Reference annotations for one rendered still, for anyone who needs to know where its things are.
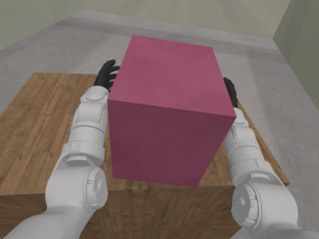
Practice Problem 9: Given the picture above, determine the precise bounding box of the pedestal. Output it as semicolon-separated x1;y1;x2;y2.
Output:
0;72;290;239

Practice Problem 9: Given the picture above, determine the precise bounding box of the robot left upper arm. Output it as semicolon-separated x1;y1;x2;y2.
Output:
3;165;109;239

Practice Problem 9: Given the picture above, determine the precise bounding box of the left robot hand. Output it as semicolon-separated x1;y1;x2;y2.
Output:
94;59;120;93

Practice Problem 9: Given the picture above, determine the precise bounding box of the carton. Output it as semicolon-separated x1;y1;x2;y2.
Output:
107;35;237;187

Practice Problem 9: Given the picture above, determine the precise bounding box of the robot right upper arm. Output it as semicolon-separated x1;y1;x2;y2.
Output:
231;181;319;239

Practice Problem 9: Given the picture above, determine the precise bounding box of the left robot forearm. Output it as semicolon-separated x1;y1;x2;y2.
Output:
45;86;109;206

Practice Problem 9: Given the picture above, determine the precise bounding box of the right robot hand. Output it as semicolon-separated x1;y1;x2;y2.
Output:
223;77;238;108

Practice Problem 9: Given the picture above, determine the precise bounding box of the right robot forearm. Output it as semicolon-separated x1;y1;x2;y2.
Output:
223;108;298;219

